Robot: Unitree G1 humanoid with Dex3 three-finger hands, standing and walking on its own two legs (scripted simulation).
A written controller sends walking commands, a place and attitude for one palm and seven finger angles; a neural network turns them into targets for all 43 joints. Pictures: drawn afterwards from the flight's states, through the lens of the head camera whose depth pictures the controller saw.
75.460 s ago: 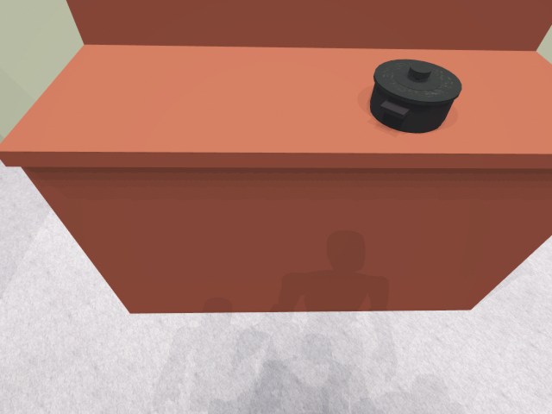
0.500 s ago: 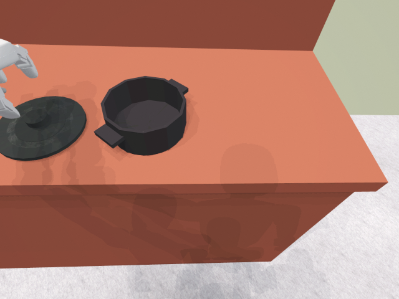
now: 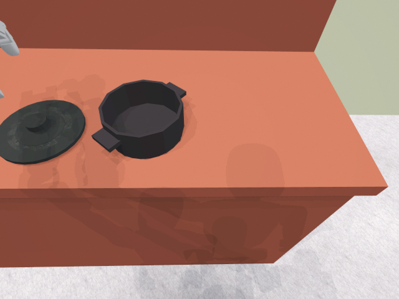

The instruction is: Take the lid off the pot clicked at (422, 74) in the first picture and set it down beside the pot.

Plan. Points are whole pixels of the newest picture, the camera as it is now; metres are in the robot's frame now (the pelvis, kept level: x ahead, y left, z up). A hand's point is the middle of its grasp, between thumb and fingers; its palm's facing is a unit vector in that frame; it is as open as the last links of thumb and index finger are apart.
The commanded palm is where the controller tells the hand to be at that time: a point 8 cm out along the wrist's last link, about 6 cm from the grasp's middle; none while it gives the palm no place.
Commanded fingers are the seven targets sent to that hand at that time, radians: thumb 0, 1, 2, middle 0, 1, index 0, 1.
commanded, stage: raise the empty hand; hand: left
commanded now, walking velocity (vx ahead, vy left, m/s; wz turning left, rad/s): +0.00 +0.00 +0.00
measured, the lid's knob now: (36, 122) +0.46 +0.35 +0.09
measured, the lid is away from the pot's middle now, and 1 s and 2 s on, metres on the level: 0.23 0.23 0.23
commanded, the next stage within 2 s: draw the hand back to the body in 0.20 s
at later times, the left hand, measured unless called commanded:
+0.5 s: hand out of the picture +0.44 +0.34 +0.25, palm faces -0.21 -0.10 -0.97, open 11.1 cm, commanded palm +0.41 +0.34 +0.31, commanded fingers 0.00 -0.09 0.81 -0.42 -0.72 -0.42 -0.72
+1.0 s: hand (12, 48) +0.41 +0.26 +0.28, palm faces +0.44 -0.82 -0.37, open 11.0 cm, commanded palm +0.35 +0.31 +0.30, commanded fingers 0.00 0.06 0.83 -0.39 -0.65 -0.39 -0.65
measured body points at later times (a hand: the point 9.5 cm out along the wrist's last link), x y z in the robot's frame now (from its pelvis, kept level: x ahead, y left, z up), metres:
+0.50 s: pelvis +0.01 -0.02 +0.00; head +0.06 -0.03 +0.45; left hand +0.44 +0.34 +0.30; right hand +0.07 -0.30 -0.12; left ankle +0.05 +0.07 -0.73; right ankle -0.03 -0.16 -0.73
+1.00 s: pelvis +0.02 -0.04 +0.01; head +0.03 -0.04 +0.46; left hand +0.38 +0.31 +0.30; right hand +0.16 -0.27 -0.09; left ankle +0.05 +0.07 -0.74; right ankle -0.03 -0.16 -0.73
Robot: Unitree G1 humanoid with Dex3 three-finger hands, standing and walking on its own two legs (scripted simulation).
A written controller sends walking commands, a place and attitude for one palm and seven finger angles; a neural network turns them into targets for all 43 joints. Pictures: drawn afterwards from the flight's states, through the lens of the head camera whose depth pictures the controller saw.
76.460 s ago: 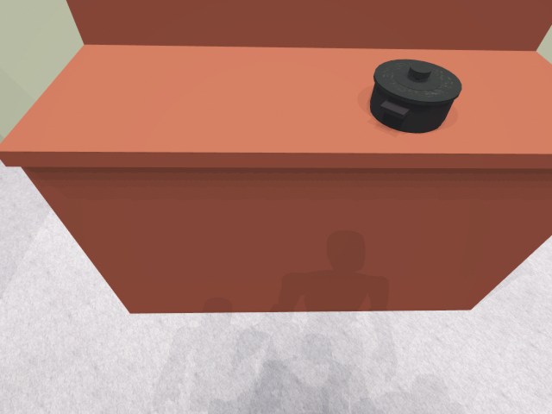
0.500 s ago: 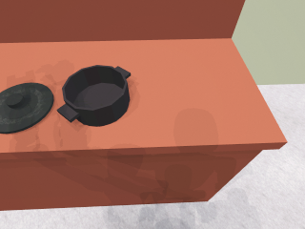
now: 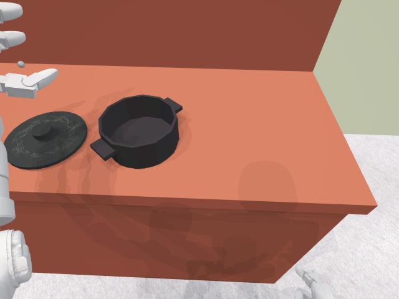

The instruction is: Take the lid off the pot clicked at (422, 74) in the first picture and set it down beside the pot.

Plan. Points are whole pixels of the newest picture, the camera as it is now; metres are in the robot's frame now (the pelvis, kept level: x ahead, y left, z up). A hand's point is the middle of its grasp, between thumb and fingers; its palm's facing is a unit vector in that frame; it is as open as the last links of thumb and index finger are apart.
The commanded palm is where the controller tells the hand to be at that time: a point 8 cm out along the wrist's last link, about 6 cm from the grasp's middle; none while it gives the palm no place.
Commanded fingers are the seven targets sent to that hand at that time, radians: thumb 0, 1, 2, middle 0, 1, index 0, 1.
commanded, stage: draw the hand back to the body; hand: left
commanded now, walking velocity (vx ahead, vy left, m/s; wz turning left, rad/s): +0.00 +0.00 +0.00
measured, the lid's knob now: (42, 131) +0.43 +0.39 +0.08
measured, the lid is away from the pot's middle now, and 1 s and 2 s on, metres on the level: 0.23 0.23 0.23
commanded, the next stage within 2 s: step back with the hand held close in 1.56 s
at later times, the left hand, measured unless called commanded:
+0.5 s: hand (9, 84) +0.32 +0.28 +0.29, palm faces +0.59 -0.78 -0.22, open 9.1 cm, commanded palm +0.26 +0.31 +0.28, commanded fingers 0.00 0.68 0.88 -0.25 -0.39 -0.25 -0.39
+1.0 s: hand out of the picture +0.25 +0.25 +0.28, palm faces +0.54 -0.81 -0.23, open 7.5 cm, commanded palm +0.19 +0.29 +0.27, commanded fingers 0.00 0.90 0.90 -0.20 -0.30 -0.20 -0.30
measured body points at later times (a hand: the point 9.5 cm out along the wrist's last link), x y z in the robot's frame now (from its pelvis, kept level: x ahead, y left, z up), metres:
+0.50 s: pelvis +0.02 -0.03 +0.00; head +0.02 -0.05 +0.45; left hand +0.28 +0.32 +0.30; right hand +0.19 -0.28 -0.10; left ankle +0.03 +0.11 -0.74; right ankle -0.04 -0.12 -0.74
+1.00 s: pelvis +0.01 -0.02 +0.00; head -0.01 -0.04 +0.45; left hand +0.21 +0.30 +0.29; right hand +0.20 -0.24 -0.09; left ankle +0.03 +0.11 -0.74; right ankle -0.04 -0.12 -0.74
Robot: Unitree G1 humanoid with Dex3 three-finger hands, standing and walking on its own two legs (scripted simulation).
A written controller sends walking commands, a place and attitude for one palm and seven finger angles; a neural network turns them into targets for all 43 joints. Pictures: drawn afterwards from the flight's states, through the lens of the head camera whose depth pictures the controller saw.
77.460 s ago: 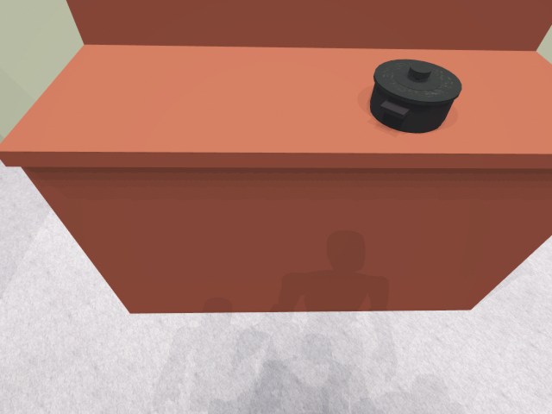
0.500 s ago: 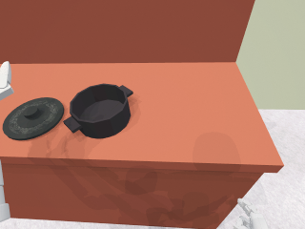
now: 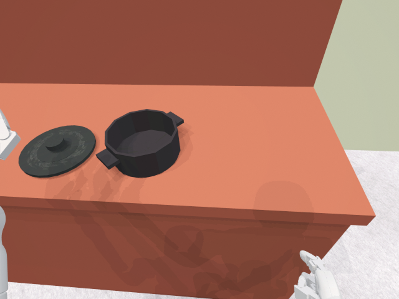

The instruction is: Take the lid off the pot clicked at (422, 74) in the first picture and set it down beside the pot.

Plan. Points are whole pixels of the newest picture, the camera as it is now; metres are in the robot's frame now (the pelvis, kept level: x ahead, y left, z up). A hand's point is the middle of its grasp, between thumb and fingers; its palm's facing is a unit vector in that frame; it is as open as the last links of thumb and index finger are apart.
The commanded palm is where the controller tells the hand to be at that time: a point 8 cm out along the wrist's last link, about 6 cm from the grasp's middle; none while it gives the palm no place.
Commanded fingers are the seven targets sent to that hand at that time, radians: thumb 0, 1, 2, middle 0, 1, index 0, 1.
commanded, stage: draw the hand back to the body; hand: left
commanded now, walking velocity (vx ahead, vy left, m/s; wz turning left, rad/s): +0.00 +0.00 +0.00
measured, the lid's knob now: (55, 142) +0.42 +0.42 +0.08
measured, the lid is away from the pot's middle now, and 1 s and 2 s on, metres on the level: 0.23 0.23 0.23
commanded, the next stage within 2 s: step back with the hand held close in 0.56 s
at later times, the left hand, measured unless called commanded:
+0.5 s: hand out of the picture +0.17 +0.25 +0.26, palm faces +0.48 -0.82 -0.32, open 7.4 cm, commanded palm +0.12 +0.30 +0.27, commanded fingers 0.00 0.90 0.90 -0.20 -0.30 -0.20 -0.30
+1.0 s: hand (9, 189) +0.18 +0.27 +0.23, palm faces +0.35 -0.80 -0.49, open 7.4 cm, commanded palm +0.10 +0.32 +0.27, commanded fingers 0.00 0.90 0.90 -0.20 -0.30 -0.20 -0.30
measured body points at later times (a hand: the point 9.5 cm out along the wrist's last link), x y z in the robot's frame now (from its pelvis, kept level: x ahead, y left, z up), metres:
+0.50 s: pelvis -0.01 +0.02 +0.00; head -0.04 +0.00 +0.45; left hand +0.13 +0.29 +0.28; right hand +0.19 -0.19 -0.08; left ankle +0.02 +0.13 -0.75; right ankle -0.05 -0.10 -0.75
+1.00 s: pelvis -0.03 +0.05 -0.01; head +0.00 +0.07 +0.44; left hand +0.15 +0.31 +0.26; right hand +0.14 -0.20 -0.08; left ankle +0.02 +0.13 -0.75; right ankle -0.05 -0.10 -0.74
